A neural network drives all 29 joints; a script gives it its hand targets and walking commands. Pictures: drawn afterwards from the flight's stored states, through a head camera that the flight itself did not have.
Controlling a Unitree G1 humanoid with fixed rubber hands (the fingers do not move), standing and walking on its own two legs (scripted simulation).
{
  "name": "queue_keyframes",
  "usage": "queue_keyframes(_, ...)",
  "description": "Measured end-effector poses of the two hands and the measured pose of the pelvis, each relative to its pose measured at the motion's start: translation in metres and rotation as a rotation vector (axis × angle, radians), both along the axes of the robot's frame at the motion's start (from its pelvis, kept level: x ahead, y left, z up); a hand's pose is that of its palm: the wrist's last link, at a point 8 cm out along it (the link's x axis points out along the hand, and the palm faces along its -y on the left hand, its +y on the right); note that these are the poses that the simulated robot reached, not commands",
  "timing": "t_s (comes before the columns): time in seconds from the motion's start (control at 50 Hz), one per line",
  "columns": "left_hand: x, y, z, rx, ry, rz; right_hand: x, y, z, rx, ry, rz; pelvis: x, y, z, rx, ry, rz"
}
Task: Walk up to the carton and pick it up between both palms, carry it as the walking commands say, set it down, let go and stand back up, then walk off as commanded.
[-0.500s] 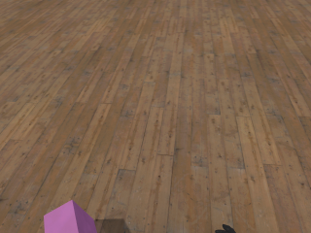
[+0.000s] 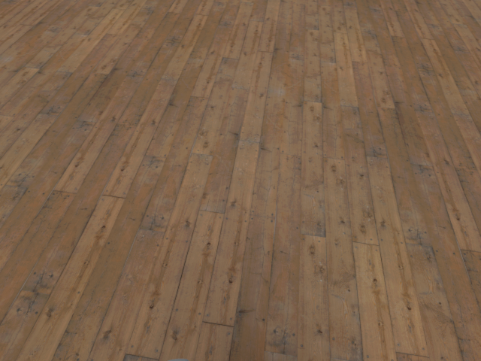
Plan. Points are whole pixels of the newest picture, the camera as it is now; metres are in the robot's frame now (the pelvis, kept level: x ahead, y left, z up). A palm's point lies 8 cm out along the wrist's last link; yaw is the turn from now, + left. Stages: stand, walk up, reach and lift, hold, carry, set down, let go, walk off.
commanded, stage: stand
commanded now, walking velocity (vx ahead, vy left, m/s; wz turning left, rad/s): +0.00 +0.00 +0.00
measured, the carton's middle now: out of the picture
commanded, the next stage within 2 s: none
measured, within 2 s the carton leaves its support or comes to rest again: neither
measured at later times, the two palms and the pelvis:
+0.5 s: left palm (108, 289) +0.29 +0.26 -0.15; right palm (324, 278) +0.30 -0.19 -0.14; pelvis +0.24 +0.04 -0.01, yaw -4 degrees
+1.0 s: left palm (124, 325) +0.22 +0.21 -0.14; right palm (343, 345) +0.17 -0.20 -0.14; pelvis +0.22 +0.00 +0.01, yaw -4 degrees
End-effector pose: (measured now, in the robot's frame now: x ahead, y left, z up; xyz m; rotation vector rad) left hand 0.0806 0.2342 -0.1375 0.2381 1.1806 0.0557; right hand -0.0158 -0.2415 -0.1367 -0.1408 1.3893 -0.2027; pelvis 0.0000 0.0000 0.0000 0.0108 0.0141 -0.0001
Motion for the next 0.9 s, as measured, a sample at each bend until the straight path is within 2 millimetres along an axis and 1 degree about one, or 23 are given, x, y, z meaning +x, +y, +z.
queue_keyframes(0.04, -0.026, 0.006, 0.006, 0.011, 0.093, 0.088, 0.091, -0.018, 0.011, -0.044, -0.134, 0.083, 0.031, 0.0, 0.007, 0.002, -0.024, -0.002)
queue_keyframes(0.08, -0.051, 0.008, 0.011, 0.019, 0.199, 0.159, 0.178, -0.027, 0.024, -0.078, -0.264, 0.14, 0.061, 0.003, 0.01, -0.003, -0.043, -0.018)
queue_keyframes(0.12, -0.07, 0.009, 0.017, 0.021, 0.312, 0.21, 0.255, -0.024, 0.038, -0.091, -0.39, 0.171, 0.09, 0.008, 0.01, -0.012, -0.052, -0.035)
queue_keyframes(0.14, -0.076, 0.009, 0.019, 0.019, 0.364, 0.228, 0.289, -0.017, 0.044, -0.087, -0.446, 0.18, 0.104, 0.01, 0.009, -0.015, -0.054, -0.041)
queue_keyframes(0.16, -0.078, 0.01, 0.02, 0.015, 0.409, 0.243, 0.318, -0.009, 0.05, -0.077, -0.492, 0.189, 0.118, 0.012, 0.008, -0.015, -0.054, -0.046)
queue_keyframes(0.2, -0.071, 0.011, 0.018, -0.001, 0.472, 0.262, 0.365, 0.011, 0.053, -0.053, -0.546, 0.208, 0.149, 0.017, 0.003, -0.014, -0.051, -0.054)
queue_keyframes(0.24, -0.05, 0.014, 0.007, -0.021, 0.498, 0.27, 0.396, 0.028, 0.045, -0.038, -0.558, 0.222, 0.182, 0.023, -0.007, -0.029, -0.045, -0.066)
queue_keyframes(0.26, -0.035, 0.016, -0.001, -0.03, 0.499, 0.27, 0.405, 0.034, 0.037, -0.036, -0.55, 0.22, 0.198, 0.028, -0.015, -0.045, -0.04, -0.071)
queue_keyframes(0.28, -0.016, 0.019, -0.009, -0.036, 0.489, 0.27, 0.409, 0.04, 0.027, -0.031, -0.524, 0.217, 0.21, 0.031, -0.019, -0.046, -0.033, -0.058)
queue_keyframes(0.32, 0.033, 0.024, -0.018, -0.035, 0.422, 0.264, 0.403, 0.052, 0.012, -0.007, -0.441, 0.216, 0.222, 0.035, -0.019, -0.044, -0.027, -0.043)
queue_keyframes(0.38, 0.112, 0.029, -0.018, -0.026, 0.272, 0.192, 0.374, 0.066, -0.002, 0.038, -0.324, 0.168, 0.232, 0.04, -0.012, -0.05, -0.036, -0.054)
queue_keyframes(0.42, 0.154, 0.029, -0.015, -0.023, 0.202, 0.124, 0.35, 0.072, -0.008, 0.059, -0.27, 0.096, 0.237, 0.041, -0.008, -0.042, -0.04, -0.061)
queue_keyframes(0.44, 0.172, 0.028, -0.014, -0.022, 0.176, 0.095, 0.341, 0.067, -0.007, 0.036, -0.273, 0.045, 0.239, 0.041, -0.007, -0.036, -0.041, -0.063)
queue_keyframes(0.48, 0.2, 0.026, -0.014, -0.017, 0.135, 0.053, 0.324, 0.056, -0.005, 0.012, -0.251, 0.009, 0.241, 0.04, -0.007, -0.027, -0.046, -0.064)
queue_keyframes(0.5, 0.211, 0.024, -0.014, -0.015, 0.117, 0.04, 0.313, 0.05, -0.006, 0.004, -0.227, 0.004, 0.242, 0.038, -0.007, -0.021, -0.05, -0.065)
queue_keyframes(0.54, 0.225, 0.021, -0.014, -0.01, 0.086, 0.029, 0.293, 0.04, -0.007, -0.009, -0.175, -0.009, 0.243, 0.033, -0.008, -0.008, -0.055, -0.067)
queue_keyframes(0.58, 0.23, 0.017, -0.015, -0.005, 0.069, 0.028, 0.274, 0.03, -0.011, -0.013, -0.132, -0.029, 0.243, 0.026, -0.01, 0.004, -0.058, -0.069)
queue_keyframes(0.62, 0.225, 0.011, -0.015, -0.001, 0.071, 0.034, 0.258, 0.022, -0.016, -0.007, -0.094, -0.045, 0.242, 0.02, -0.012, 0.005, -0.063, -0.066)
queue_keyframes(0.68, 0.2, 0.001, -0.007, 0.006, 0.105, 0.057, 0.241, 0.017, -0.018, 0.023, -0.044, -0.051, 0.239, 0.011, -0.006, -0.003, -0.065, -0.049)
queue_keyframes(0.74, 0.167, -0.006, 0.003, 0.019, 0.177, 0.083, 0.234, 0.017, -0.013, 0.055, -0.026, -0.052, 0.235, 0.005, 0.003, 0.012, -0.046, -0.063)
queue_keyframes(0.78, 0.15, -0.009, 0.007, 0.027, 0.229, 0.083, 0.229, 0.019, -0.01, 0.07, -0.024, -0.053, 0.232, 0.002, 0.007, 0.021, -0.04, -0.089)
queue_keyframes(0.84, 0.137, -0.012, 0.006, 0.029, 0.273, 0.076, 0.217, 0.024, -0.012, 0.082, -0.011, -0.076, 0.23, 0.0, 0.006, 0.006, -0.02, -0.102)
queue_keyframes(0.9, 0.135, -0.016, 0.001, 0.011, 0.278, 0.081, 0.202, 0.032, -0.013, 0.087, 0.034, -0.083, 0.225, 0.0, 0.004, -0.018, -0.013, -0.068)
